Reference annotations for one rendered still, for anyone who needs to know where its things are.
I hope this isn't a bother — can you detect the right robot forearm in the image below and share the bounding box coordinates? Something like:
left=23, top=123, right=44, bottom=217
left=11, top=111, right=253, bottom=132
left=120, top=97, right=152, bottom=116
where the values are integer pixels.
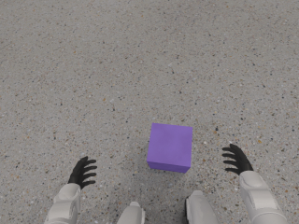
left=239, top=170, right=289, bottom=224

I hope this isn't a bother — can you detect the left robot forearm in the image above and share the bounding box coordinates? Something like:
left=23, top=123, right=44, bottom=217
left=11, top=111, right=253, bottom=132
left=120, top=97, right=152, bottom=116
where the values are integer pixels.
left=44, top=183, right=81, bottom=224

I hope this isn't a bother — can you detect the robot left hand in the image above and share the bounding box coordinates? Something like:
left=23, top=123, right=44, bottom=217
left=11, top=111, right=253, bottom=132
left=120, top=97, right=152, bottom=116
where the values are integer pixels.
left=67, top=156, right=97, bottom=189

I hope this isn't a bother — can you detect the robot right hand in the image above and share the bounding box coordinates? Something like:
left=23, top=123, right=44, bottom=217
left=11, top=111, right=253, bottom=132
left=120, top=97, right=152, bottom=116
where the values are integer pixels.
left=221, top=144, right=254, bottom=175

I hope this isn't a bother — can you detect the carton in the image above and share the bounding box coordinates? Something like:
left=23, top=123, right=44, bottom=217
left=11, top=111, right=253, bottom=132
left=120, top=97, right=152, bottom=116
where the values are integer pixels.
left=147, top=122, right=192, bottom=174

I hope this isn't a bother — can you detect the robot left thigh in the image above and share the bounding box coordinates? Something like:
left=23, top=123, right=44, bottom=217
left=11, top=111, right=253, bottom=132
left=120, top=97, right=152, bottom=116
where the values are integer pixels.
left=117, top=205, right=146, bottom=224

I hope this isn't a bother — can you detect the robot left shin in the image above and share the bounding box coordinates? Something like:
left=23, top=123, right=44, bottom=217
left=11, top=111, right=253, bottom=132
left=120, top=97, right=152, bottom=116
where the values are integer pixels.
left=130, top=202, right=140, bottom=207

